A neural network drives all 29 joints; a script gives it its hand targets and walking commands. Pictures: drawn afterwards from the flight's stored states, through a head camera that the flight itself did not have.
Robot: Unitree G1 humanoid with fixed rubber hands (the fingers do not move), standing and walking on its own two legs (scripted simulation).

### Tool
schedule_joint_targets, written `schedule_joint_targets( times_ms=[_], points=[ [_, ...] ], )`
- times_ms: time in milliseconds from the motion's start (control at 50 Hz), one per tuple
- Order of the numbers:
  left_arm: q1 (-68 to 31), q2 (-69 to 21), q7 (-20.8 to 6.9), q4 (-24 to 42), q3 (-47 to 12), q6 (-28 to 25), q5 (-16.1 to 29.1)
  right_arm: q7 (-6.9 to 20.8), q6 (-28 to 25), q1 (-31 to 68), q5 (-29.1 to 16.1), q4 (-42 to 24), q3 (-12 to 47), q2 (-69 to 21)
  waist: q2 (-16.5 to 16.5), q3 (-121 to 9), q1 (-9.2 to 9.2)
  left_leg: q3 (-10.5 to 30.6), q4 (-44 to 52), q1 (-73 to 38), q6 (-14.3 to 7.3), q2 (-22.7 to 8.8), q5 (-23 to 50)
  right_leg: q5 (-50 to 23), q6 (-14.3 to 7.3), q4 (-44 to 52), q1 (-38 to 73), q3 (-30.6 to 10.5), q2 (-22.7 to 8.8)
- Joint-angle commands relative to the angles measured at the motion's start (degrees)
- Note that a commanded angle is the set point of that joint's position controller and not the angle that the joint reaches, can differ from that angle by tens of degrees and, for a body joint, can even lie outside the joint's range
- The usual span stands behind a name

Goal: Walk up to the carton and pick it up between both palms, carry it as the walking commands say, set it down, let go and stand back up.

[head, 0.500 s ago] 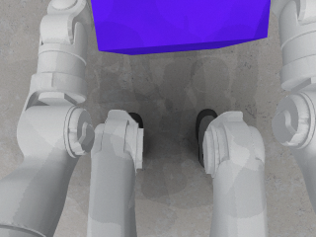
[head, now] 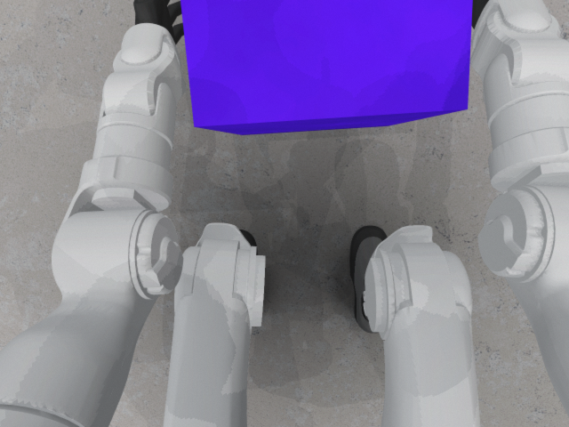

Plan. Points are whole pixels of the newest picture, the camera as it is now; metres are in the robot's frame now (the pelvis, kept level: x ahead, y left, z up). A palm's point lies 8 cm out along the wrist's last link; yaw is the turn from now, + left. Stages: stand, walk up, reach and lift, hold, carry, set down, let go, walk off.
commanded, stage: set down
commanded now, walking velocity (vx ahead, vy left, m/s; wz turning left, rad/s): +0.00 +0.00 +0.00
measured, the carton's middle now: (315, 33) +0.55 -0.02 -0.24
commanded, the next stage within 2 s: none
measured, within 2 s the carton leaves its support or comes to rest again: neither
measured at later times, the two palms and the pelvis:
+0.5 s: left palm (158, 29) +0.54 +0.16 -0.16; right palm out of the picture +0.55 -0.20 -0.15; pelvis +0.00 +0.00 +0.00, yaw +0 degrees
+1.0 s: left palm (153, 23) +0.55 +0.17 -0.17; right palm (510, 0) +0.55 -0.22 -0.17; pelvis +0.01 +0.00 +0.00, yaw -1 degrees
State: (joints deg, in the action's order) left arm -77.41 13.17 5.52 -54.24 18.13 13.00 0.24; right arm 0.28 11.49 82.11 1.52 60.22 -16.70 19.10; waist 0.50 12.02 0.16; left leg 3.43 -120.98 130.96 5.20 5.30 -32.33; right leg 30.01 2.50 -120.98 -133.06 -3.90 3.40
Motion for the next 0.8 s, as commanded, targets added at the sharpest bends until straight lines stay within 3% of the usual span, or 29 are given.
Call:
schedule_joint_targets(
  times_ms=[0, 40, 60, 100, 120, 140, 180, 200, 220, 260, 320, 340, 360, 380, 400, 440, 480, 500, 520, 580, 600, 640, 660, 720, 780],
  points=[
    [-33.69, -48.17, -14.37, 5.94, -15.39, -1.73, 2.83, 14.56, -0.19, 26.35, -2.81, -2.35, 13.96, -48.21, -0.54, -52.15, 0.95, -9.12, 8.64, -22.58, -3.01, 1.38, 10.09, -10.54, -2.67, 8.18, 26.81, 7.45, 2.04],
    [-34.84, -47.6, -14.2, 7.19, -15.55, -1.95, 2.82, 14.77, -0.2, 26.25, -2.6, -2.99, 14.42, -48.2, 0.12, -51.29, 0.92, -8.93, 8.59, -22.51, -3.07, 1.36, 10.61, -10.78, -2.63, 8.24, 26.29, 7.37, 1.9],
    [-33.63, -46.74, -14.01, 6.23, -15.12, -1.88, 2.31, 14.77, -0.11, 26.27, -2.87, -2.94, 14.1, -48.0, -0.8, -51.73, 0.22, -9.11, 8.58, -23.23, -3.08, 1.41, 10.28, -10.28, -2.61, 8.18, 26.62, 7.17, 1.91],
    [-33.41, -47.07, -14.03, 5.65, -15.37, -1.76, 2.17, 14.65, -0.31, 26.12, -2.96, -2.14, 13.57, -46.94, -1.89, -52.06, 0.84, -9.03, 8.31, -24.43, -2.79, 1.33, 10.61, -10.19, -2.53, 7.87, 25.69, 7.27, 1.78],
    [-32.96, -46.39, -14.25, 6.26, -14.64, -1.93, 1.98, 14.49, -0.08, 25.2, -2.24, -2.38, 13.59, -47.7, -0.55, -51.51, 0.4, -9.22, 7.87, -22.79, -2.91, 1.28, 10.67, -10.45, -2.53, 8.13, 26.65, 6.76, 1.85],
    [-33.62, -46.05, -14.17, 6.05, -14.85, -1.89, 2.4, 14.5, -0.27, 25.75, -2.11, -2.91, 13.65, -46.66, 0.05, -51.69, 1.61, -8.7, 8.23, -23.79, -2.75, 1.24, 10.58, -10.71, -2.44, 7.91, 26.95, 7.35, 1.73],
    [-33.38, -45.85, -14.05, 6.23, -15.1, -2.05, 2.31, 14.23, -0.6, 26.54, -2.43, -3.44, 13.42, -45.82, -1.48, -51.75, 1.35, -8.69, 8.17, -24.05, -2.66, 1.17, 10.2, -10.14, -2.31, 7.82, 26.29, 7.19, 1.52],
    [-33.6, -44.89, -14.24, 5.92, -14.36, -1.98, 2.24, 14.13, 0.15, 24.93, -1.41, -1.1, 13.04, -47.04, 0.29, -51.61, 1.83, -9.35, 7.65, -22.6, -2.79, 1.2, 8.98, -9.87, -2.36, 8.22, 28.71, 6.75, 1.69],
    [-34.15, -45.04, -14.21, 5.58, -14.12, -1.91, 1.77, 14.03, -0.34, 25.75, -1.34, -1.89, 12.69, -46.0, -1.38, -49.55, 0.5, -9.73, 8.04, -21.64, -2.32, 1.31, 9.24, -9.64, -2.4, 8.51, 26.78, 6.74, 1.73],
    [-32.89, -44.06, -14.22, 4.73, -13.56, -1.94, 1.82, 13.68, -0.2, 24.19, -0.83, -0.95, 12.21, -44.71, -0.42, -49.42, 1.82, -9.3, 7.95, -21.65, -2.33, 1.09, 8.08, -8.79, -2.21, 8.28, 27.3, 6.99, 1.68],
    [-31.66, -42.37, -13.96, 3.85, -12.64, -1.93, 1.29, 13.33, -0.67, 26.1, -1.27, -2.74, 12.71, -43.48, -0.9, -50.27, 0.38, -10.13, 7.52, -21.61, -2.3, 1.31, 8.45, -9.23, -2.0, 8.66, 29.14, 6.63, 1.53],
    [-32.12, -42.16, -13.73, 5.03, -13.21, -2.26, 1.64, 12.99, -0.95, 25.76, -1.24, -2.75, 12.67, -42.3, -0.54, -50.35, 1.56, -9.49, 7.78, -21.35, -2.25, 0.99, 8.77, -9.96, -1.95, 8.04, 29.2, 7.16, 1.39],
    [-31.94, -40.8, -13.56, 4.08, -12.86, -2.23, 1.34, 12.82, -0.75, 24.18, -0.86, -0.68, 11.51, -41.22, -1.54, -49.58, 1.52, -9.78, 7.7, -21.51, -2.0, 0.92, 7.89, -9.21, -2.15, 8.13, 29.24, 6.75, 1.48],
    [-31.44, -39.72, -13.17, 4.08, -12.21, -2.43, 0.7, 12.74, -0.67, 23.86, -1.02, 0.31, 11.68, -42.09, -0.65, -48.75, -0.04, -10.01, 8.02, -21.36, -2.07, 1.18, 7.95, -9.19, -2.11, 8.52, 29.74, 6.35, 1.65],
    [-31.15, -38.68, -13.01, 3.35, -11.39, -2.36, 0.89, 12.02, -1.1, 24.49, -0.77, -1.0, 11.51, -38.63, -0.12, -48.45, 1.16, -9.6, 7.48, -20.95, -2.01, 0.68, 7.26, -8.29, -2.0, 8.43, 29.33, 6.5, 1.4],
    [-31.22, -36.07, -12.12, 4.35, -11.24, -3.16, 0.71, 11.44, -2.16, 25.04, -1.0, -3.28, 10.95, -35.59, -1.4, -49.11, 0.81, -9.96, 7.8, -21.65, -1.84, 0.86, 7.99, -9.37, -1.86, 8.45, 29.82, 6.82, 1.4],
    [-29.81, -33.07, -11.11, 3.63, -10.86, -3.57, 0.77, 10.43, -2.48, 23.71, -1.31, -1.31, 10.51, -32.81, -1.82, -50.0, 0.45, -10.13, 7.69, -22.41, -1.51, 0.87, 8.63, -9.74, -1.58, 8.17, 31.02, 6.98, 1.18],
    [-31.47, -30.71, -10.62, 4.85, -10.67, -4.1, 1.32, 9.81, -2.86, 23.63, -0.97, -1.95, 10.21, -29.5, -0.76, -50.33, 2.02, -10.09, 7.71, -22.59, -1.17, 0.6, 8.15, -9.57, -1.62, 8.78, 31.82, 7.09, 1.23],
    [-30.35, -27.65, -9.79, 3.55, -10.78, -4.49, 1.25, 9.18, -3.02, 21.81, -1.49, 0.69, 9.8, -28.0, -0.56, -50.77, 1.15, -9.49, 8.1, -24.11, -1.19, 0.41, 7.96, -9.6, -1.29, 7.71, 32.55, 7.36, 0.9],
    [-26.4, -17.79, -6.53, 2.36, -7.35, -5.55, 1.31, 5.54, -5.26, 21.14, -0.98, -1.7, 6.84, -13.78, -0.43, -50.94, 2.28, -9.35, 8.55, -26.1, -0.98, 0.28, 8.33, -9.13, -1.08, 8.58, 32.83, 7.9, 0.49],
    [-24.11, -11.32, -4.93, 0.75, -5.52, -6.31, 0.7, 4.08, -5.72, 20.62, -1.55, -0.56, 5.83, -8.15, -0.28, -51.81, 1.25, -9.65, 8.72, -27.48, -0.78, 0.25, 8.79, -9.22, -0.82, 8.62, 34.32, 7.78, 0.28],
    [-20.6, 0.2, -1.59, 1.85, -3.19, -7.67, 1.48, 0.71, -6.87, 18.45, -1.92, -1.35, 3.62, 4.5, -0.08, -52.02, 2.0, -9.87, 8.99, -27.73, -0.94, -0.07, 8.89, -9.37, -0.42, 8.93, 34.58, 7.99, -0.25],
    [-19.43, 5.54, -0.05, 0.04, -2.87, -8.0, 2.17, -1.02, -7.09, 18.2, -3.28, -0.22, 3.96, 10.35, -0.3, -53.02, 1.45, -9.33, 8.78, -28.23, -1.11, -0.68, 7.88, -8.09, -0.47, 9.11, 35.03, 7.2, -0.67],
    [-19.27, 8.44, 1.32, -0.44, -4.02, -8.98, 4.6, -2.83, -7.97, 17.66, -5.51, 2.39, 5.71, 11.98, 0.91, -52.9, 1.61, -8.48, 8.89, -27.74, -1.17, -1.31, 9.17, -9.34, -0.52, 8.72, 34.98, 6.86, -1.52],
    [-18.16, 9.2, 2.0, -3.03, -5.65, -9.97, 6.27, -3.42, -9.19, 18.83, -9.56, 1.43, 8.42, 12.7, 1.16, -57.02, -0.02, -8.08, 7.66, -30.68, -1.44, -1.86, 12.56, -12.22, -0.21, 7.54, 35.89, 6.42, -1.87]
  ],
)
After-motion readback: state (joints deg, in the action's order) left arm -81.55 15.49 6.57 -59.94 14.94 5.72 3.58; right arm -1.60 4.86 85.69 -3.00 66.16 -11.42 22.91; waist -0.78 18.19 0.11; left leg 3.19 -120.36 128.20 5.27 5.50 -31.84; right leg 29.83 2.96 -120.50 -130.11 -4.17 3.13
